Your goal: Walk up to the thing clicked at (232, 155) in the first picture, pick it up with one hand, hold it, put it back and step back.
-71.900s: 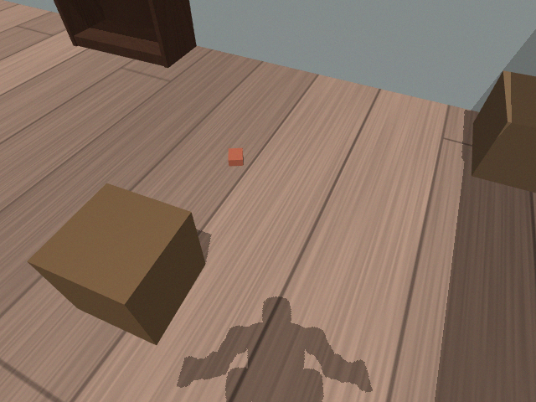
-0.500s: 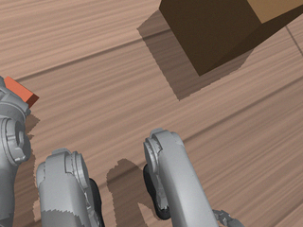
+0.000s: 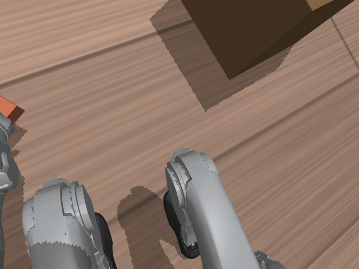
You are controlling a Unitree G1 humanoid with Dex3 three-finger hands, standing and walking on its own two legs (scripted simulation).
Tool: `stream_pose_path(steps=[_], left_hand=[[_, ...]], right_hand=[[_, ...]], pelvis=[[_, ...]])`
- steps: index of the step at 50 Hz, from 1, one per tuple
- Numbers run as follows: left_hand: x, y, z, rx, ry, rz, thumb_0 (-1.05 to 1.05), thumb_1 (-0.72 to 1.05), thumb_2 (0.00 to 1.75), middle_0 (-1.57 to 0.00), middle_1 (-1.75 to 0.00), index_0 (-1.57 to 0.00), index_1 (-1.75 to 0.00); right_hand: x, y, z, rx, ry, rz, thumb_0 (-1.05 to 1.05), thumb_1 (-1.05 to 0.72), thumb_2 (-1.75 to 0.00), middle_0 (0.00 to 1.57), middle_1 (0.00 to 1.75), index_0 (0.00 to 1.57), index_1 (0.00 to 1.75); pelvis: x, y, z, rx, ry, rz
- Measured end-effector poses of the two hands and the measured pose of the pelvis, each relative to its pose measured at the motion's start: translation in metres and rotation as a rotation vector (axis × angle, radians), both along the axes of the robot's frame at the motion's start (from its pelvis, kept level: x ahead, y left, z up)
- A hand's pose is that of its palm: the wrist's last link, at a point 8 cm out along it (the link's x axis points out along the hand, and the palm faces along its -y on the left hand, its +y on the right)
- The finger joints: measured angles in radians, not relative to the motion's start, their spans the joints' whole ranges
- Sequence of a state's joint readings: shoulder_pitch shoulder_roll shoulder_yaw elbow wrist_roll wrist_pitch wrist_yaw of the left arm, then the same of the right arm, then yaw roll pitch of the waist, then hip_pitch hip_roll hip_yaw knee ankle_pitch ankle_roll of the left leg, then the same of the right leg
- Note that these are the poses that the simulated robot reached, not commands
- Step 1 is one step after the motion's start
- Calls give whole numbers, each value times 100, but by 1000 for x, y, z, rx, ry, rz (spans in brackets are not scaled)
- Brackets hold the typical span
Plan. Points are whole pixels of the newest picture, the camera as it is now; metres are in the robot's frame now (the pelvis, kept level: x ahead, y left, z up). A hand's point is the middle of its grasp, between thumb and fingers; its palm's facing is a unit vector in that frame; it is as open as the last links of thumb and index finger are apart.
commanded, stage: lower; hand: left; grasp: from above
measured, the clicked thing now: out of the picture +0.48 +0.32 -0.20
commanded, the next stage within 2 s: rest in 0.34 s
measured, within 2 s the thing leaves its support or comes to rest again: rests again in 1.26 s
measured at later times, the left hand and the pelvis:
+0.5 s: hand out of the picture +0.48 +0.30 -0.20, palm faces -0.26 -0.36 -0.90, open 10.5 cm; pelvis +0.00 +0.00 +0.00, yaw -3 degrees
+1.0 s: hand (6, 116) +0.48 +0.30 -0.24, palm faces -0.27 -0.36 -0.89, open 10.5 cm; pelvis +0.00 +0.01 +0.00, yaw -5 degrees
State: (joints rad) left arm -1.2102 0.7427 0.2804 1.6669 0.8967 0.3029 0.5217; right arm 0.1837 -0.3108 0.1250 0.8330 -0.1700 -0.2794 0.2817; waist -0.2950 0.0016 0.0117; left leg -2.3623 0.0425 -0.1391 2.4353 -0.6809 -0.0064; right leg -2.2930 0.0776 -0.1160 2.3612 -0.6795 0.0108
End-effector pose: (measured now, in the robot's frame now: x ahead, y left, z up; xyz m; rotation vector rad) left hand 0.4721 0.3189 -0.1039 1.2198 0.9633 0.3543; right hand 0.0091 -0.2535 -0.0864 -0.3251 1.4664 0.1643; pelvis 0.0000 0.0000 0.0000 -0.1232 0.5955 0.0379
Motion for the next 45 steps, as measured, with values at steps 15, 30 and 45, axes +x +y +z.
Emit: stream_pose_path(steps=[15,30,45], left_hand=[[2,-3,-27,-7,22,1,-1,-2,29,-75,-39,-78,-37],[12,-14,-50,-8,21,-8,-1,-3,36,-72,-41,-75,-39],[13,-15,-72,-12,26,-12,-1,-1,35,-71,-43,-74,-41]], right_hand=[[0,2,6,-5,8,47,0,-93,-91,20,30,20,30],[-13,10,21,-3,48,44,0,-93,-90,20,30,20,30],[-15,19,35,-3,64,85,0,-92,-90,20,30,20,30]], pelvis=[[0,1,-4,-18,-15,-12],[0,3,-2,-46,-23,-26],[-2,6,0,-72,-43,-34]])
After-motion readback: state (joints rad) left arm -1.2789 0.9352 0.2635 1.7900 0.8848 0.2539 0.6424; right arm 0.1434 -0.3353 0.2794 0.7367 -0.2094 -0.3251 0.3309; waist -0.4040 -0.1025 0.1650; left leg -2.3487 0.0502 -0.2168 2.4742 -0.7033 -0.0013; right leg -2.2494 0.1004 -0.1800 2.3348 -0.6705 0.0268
